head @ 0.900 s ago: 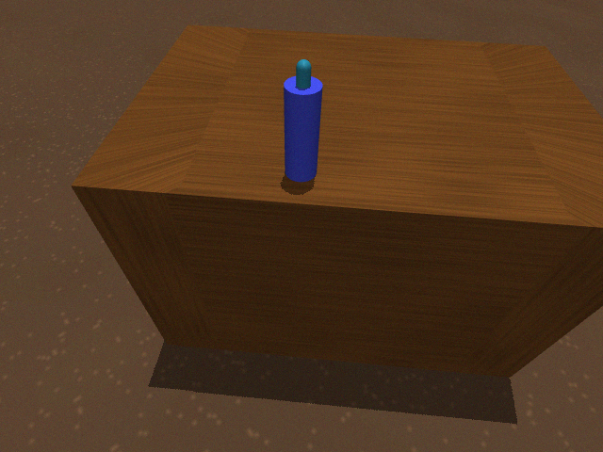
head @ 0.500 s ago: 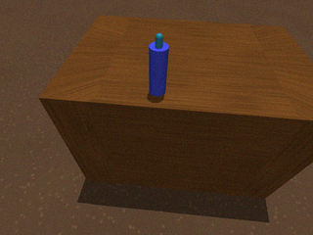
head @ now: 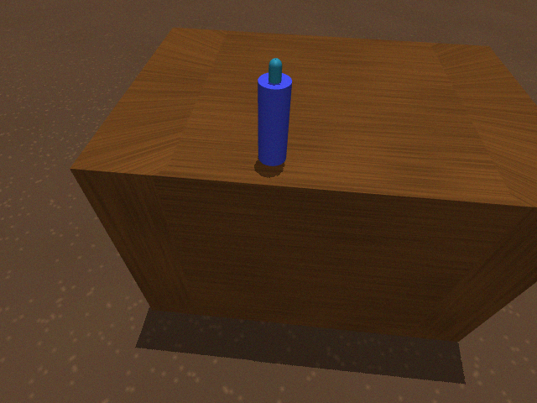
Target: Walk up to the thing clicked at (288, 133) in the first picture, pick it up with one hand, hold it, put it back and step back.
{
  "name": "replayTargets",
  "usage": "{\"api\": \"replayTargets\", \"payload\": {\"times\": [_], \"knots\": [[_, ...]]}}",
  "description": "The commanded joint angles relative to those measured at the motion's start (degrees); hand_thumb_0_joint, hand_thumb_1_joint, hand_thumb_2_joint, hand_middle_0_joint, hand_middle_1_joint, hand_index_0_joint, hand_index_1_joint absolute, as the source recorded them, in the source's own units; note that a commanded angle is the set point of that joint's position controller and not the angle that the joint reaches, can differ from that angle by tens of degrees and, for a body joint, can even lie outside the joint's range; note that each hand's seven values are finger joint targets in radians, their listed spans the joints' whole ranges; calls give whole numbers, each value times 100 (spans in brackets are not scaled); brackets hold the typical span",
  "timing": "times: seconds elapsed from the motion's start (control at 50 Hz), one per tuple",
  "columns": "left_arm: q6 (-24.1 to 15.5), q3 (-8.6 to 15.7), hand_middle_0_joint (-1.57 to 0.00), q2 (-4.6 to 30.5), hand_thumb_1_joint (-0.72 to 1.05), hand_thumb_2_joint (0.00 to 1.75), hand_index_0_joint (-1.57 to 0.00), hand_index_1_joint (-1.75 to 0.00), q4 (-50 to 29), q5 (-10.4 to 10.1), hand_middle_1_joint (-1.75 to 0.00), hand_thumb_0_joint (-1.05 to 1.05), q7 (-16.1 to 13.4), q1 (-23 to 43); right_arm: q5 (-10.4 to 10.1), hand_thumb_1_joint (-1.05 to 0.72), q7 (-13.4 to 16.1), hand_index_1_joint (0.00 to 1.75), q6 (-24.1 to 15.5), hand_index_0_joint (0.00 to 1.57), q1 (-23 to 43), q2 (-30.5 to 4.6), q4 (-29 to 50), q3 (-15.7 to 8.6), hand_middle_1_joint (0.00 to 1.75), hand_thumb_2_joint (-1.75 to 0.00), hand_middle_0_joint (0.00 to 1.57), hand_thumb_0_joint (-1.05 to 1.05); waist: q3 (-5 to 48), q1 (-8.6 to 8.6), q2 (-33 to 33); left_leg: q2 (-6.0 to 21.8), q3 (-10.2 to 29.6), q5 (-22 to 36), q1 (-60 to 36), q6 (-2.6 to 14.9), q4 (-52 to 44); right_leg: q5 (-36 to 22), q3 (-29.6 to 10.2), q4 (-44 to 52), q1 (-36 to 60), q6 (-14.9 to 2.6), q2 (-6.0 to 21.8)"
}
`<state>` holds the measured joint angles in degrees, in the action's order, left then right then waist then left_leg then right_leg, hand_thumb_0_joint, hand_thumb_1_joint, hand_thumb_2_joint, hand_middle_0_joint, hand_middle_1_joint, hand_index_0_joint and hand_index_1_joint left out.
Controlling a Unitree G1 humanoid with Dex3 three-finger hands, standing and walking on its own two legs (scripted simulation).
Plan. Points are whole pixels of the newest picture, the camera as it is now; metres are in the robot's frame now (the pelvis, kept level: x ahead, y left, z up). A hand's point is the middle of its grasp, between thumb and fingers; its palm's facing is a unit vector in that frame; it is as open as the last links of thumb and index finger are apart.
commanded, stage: stand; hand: left
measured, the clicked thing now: (273, 114) +0.65 -0.01 +0.08
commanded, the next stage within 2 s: walk up in 0.22 s
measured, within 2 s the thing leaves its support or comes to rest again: neither
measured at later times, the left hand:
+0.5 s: hand out of the picture +0.11 +0.22 -0.16, palm faces -0.10 -0.93 -0.36, open 7.4 cm
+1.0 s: hand (216, 367) +0.23 +0.10 -0.18, palm faces -0.12 -0.95 -0.30, open 7.4 cm
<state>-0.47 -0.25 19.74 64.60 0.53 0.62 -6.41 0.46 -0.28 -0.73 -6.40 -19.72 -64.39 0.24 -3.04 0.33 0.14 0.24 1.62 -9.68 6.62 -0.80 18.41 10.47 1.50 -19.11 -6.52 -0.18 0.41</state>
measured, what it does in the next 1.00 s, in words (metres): walks ahead: right foot, then left foot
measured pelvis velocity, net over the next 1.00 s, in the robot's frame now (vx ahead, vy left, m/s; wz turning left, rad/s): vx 0.15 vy -0.15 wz -0.12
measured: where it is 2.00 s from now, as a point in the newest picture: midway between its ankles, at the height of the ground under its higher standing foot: outside the picture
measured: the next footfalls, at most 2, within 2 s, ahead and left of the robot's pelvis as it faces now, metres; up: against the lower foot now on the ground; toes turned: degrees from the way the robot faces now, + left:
right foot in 0.54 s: +0.16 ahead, -0.25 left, +0.00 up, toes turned -7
left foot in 0.92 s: +0.25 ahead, -0.05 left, +0.00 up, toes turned -5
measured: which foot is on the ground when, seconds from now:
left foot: down 0.00-0.56, up 0.58-0.90, down 0.92-1.00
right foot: down 0.00-0.26, up 0.28-0.52, down 0.54-0.96, up 0.98-1.00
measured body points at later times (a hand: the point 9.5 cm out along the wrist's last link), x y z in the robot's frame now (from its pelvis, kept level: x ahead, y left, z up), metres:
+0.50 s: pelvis +0.03 -0.06 -0.02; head +0.05 -0.06 +0.43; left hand +0.11 +0.27 -0.14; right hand +0.04 -0.42 -0.12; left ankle +0.01 +0.13 -0.75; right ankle +0.10 -0.23 -0.73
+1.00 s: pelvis +0.15 -0.15 -0.02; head +0.18 -0.13 +0.42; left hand +0.24 +0.15 -0.16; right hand +0.19 -0.47 -0.12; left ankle +0.21 -0.04 -0.75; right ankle +0.12 -0.25 -0.74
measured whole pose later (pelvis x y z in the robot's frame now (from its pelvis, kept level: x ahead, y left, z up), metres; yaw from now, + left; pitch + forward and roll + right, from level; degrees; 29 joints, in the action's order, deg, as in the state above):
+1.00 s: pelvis +0.15 -0.15 -0.02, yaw -7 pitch -3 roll +0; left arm 0.6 1.9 21.9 50.1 -0.1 1.8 -16.5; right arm 1.9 -0.2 -3.9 -15.5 -20.9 -50.7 -2.5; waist -5.0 1.1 -3.3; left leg 0.2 -2.3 -14.9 18.2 1.5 35.7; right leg 27.3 -0.6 -43.9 -15.6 -1.6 -1.6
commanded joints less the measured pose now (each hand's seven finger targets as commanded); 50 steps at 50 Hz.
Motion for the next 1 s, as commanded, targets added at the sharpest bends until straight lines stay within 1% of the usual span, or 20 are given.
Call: {"api": "replayTargets", "payload": {"times": [0.0,0.18,0.22,0.26,0.32,0.4,0.48,0.52,0.54,0.56,0.58,0.6,0.66,0.76,0.86,0.9,0.92,0.94,0.96,0.98], "knots": [[-133,262,-20,1254,90,90,-20,-30,-329,10,-30,0,-103,237,14,-90,87,30,-109,20,214,-1218,340,-204,30,-90,20,0,486,-8,-2,680,463,575,8,183,-259,-518,-607,355,118,-127,727],[-146,238,-20,1227,90,90,-20,-30,-327,13,-30,0,-113,188,4,-90,91,30,-94,20,218,-1236,335,-200,30,-90,20,0,481,-13,15,683,435,637,-33,200,-198,-697,-604,371,133,-119,744],[94,689,-20,1540,90,90,-20,-30,-938,273,-30,0,196,241,135,-90,222,30,-277,20,-1186,-2073,332,-696,30,-90,20,0,325,-438,-40,1203,1356,-2553,-916,906,-320,1970,-371,-1097,-1726,-251,130],[242,792,-20,1513,90,90,-20,-30,-1143,355,-30,0,278,248,143,-90,305,30,-354,20,-1222,-2390,471,-899,30,-90,20,0,-221,-468,247,2386,2553,-2840,-744,1415,-869,1932,-907,-3133,-3023,-98,162],[262,831,-20,1435,90,90,-20,-30,-1299,235,-30,0,415,-232,177,-90,321,30,-474,20,-557,-2137,903,-898,30,-90,20,0,-268,-16,429,2197,1913,-1959,-260,1306,-764,1360,-1357,-3636,-2815,-136,474],[259,846,-20,1343,90,90,-20,-30,-1578,210,-30,0,568,-255,231,-90,267,30,-489,20,-479,-2029,1197,-937,30,-90,20,0,-258,-30,1065,1766,697,-790,-132,1142,-345,1164,-878,-2662,-2347,-13,557],[206,898,-20,1372,90,90,-20,-30,-1483,209,-30,0,600,-824,254,-90,215,30,-407,20,-67,-2056,1404,-929,30,-90,20,0,-99,333,1011,1293,-138,-1245,1095,855,461,550,-67,-1636,-626,-101,306],[131,1071,-20,1741,90,90,-20,-30,-1038,213,-30,0,502,-2009,275,-90,258,30,-305,20,-245,-1688,1446,-812,30,-90,20,0,289,773,-438,802,-508,-2253,2006,623,2478,483,34,-1499,838,-81,-46],[106,1196,-20,2182,90,90,-20,-30,-1034,280,-30,0,416,-2400,240,-90,275,30,-263,20,-511,-1288,1522,-665,30,-90,20,0,212,977,-2086,248,-936,-2927,2717,465,4047,1873,-1010,-524,869,-303,421],[99,1209,-20,2431,90,90,-20,-30,-1394,256,-30,0,387,-1968,90,-90,251,30,-209,20,-674,-1249,1634,-615,30,-90,20,0,-16,748,-2497,-234,-460,-2983,3131,246,4943,4045,-3660,1083,18,-826,1518],[96,1209,-20,2661,90,90,-20,-30,-1676,219,-30,0,381,-1372,90,-90,248,30,-204,20,-766,-1743,1594,-766,30,-90,20,0,-325,440,-1807,18,-86,-2745,2769,249,5173,4630,-4469,1426,-597,-1375,1930],[97,1171,-20,2568,90,90,-20,-30,-1857,176,-30,0,362,-1119,69,-90,237,30,-238,20,-743,-1917,1513,-808,30,-90,20,0,-601,354,-1354,300,-34,-2447,2674,257,5169,4115,-4293,1291,-976,-1577,1920],[15,1014,-20,2004,90,90,-20,-30,-1903,100,-30,0,265,-900,-31,-90,170,30,-260,20,-1455,-1719,1227,-745,30,-90,20,0,-226,45,-977,595,63,-1625,2256,322,4706,2747,-2603,516,-927,-1217,1288],[-175,919,-20,1826,90,90,-20,-30,-1994,72,-30,0,192,-1222,118,-90,-34,30,-314,20,-1215,-1531,1598,-691,30,-90,20,0,-129,183,-446,482,-25,-1522,2068,255,3072,1918,-2264,334,-736,-1463,1354],[-175,630,-20,1610,90,90,-20,-30,-2152,-25,-30,0,93,-763,109,-90,67,30,-407,20,-1445,-1216,1598,-646,30,-90,20,0,112,-218,-76,68,-412,-16,135,295,1315,-823,-1252,-854,-1633,-1083,1176],[-151,461,-20,1169,90,90,-20,-30,-2177,-81,-30,0,63,-834,163,-90,143,30,-460,20,-1545,-1478,1623,-693,30,-90,20,0,334,-278,487,646,573,170,-396,549,408,-615,-595,-1887,-1919,-544,466],[-120,419,-20,952,90,90,-20,-30,-2131,-130,-30,0,54,-979,224,-90,169,30,-496,20,-1347,-1798,1763,-708,30,-90,20,0,379,-137,1140,1760,2320,86,-369,927,-146,734,-299,-2599,-2256,-172,-186],[-36,540,-20,1300,90,90,-20,-30,-1919,-94,-30,0,-13,-1276,135,-90,162,30,-482,20,-987,-1978,1880,-722,30,-90,20,0,378,21,898,2307,2790,-218,135,1566,-74,2300,-508,-2969,-1838,-93,-73],[-33,570,-20,1478,90,90,-20,-30,-1765,-51,-30,0,-51,-1359,105,-90,151,30,-461,20,-732,-1999,1873,-731,30,-90,20,0,359,77,883,2440,2823,119,283,1913,186,2485,-661,-3029,-1606,-112,176],[-76,553,-20,1468,90,90,-20,-30,-1754,-26,-30,0,-53,-1159,106,-90,151,30,-443,20,-725,-1816,1864,-663,30,-90,20,0,309,66,623,2156,2288,748,324,1782,373,2527,-693,-2819,-1583,-137,199]]}}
